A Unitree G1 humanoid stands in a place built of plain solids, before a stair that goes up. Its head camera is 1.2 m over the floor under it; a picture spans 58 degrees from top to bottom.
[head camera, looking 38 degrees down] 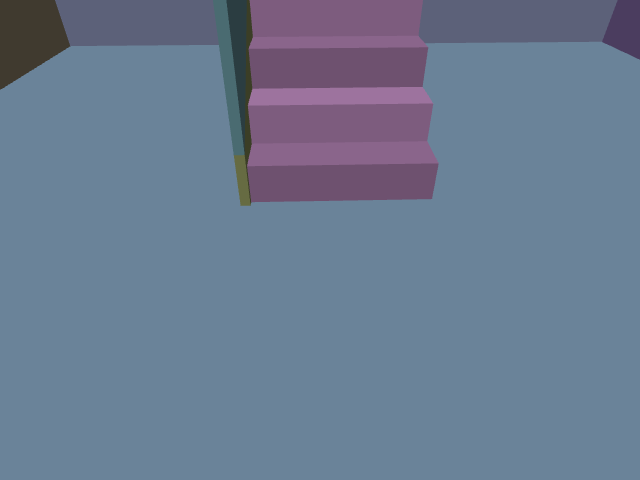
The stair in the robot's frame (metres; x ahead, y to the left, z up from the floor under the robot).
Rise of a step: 0.20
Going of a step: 0.25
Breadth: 0.93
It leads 2 degrees to the left of straight ahead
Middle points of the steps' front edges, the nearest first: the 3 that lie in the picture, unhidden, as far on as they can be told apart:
1.86 -0.11 0.21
2.10 -0.10 0.41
2.35 -0.10 0.61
